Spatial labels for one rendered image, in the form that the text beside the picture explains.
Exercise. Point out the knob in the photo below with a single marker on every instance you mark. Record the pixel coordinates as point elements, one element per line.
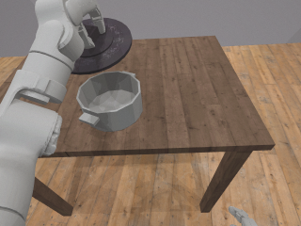
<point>92,31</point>

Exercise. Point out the left robot hand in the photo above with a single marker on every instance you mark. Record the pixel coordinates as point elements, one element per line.
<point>92,8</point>

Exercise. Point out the lid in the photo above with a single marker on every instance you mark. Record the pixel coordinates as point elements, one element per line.
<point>111,47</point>

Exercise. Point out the pot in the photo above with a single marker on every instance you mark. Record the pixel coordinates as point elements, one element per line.
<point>110,101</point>

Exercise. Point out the left robot upper arm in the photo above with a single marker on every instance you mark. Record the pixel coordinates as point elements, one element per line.
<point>27,132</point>

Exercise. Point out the robot left forearm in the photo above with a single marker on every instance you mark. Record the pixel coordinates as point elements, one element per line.
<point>48,66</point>

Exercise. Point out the table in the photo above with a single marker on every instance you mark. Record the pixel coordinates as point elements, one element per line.
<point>192,100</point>

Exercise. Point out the right robot hand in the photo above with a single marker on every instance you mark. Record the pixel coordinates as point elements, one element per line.
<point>242,217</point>

